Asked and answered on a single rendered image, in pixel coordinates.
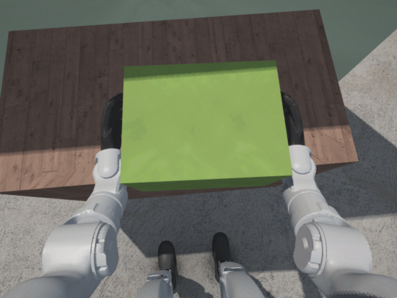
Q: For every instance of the pedestal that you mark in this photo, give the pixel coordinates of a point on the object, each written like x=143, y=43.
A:
x=57, y=82

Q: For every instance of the left robot hand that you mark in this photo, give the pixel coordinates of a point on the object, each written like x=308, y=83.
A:
x=111, y=125

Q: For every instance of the robot left forearm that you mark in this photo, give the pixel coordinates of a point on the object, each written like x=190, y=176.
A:
x=108, y=199

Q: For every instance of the right robot shin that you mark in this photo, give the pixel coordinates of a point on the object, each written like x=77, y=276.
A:
x=228, y=266

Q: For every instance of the robot right upper arm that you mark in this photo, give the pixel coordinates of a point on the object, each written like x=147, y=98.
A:
x=338, y=260

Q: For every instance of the right robot hand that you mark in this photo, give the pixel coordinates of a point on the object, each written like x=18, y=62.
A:
x=293, y=121

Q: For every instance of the carton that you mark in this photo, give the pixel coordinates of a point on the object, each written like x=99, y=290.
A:
x=202, y=126

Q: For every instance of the robot left upper arm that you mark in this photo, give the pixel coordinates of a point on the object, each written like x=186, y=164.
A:
x=76, y=258

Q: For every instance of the left robot thigh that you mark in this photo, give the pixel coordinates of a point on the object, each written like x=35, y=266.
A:
x=156, y=288

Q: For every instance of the robot right forearm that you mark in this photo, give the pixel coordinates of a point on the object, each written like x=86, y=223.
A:
x=304, y=201

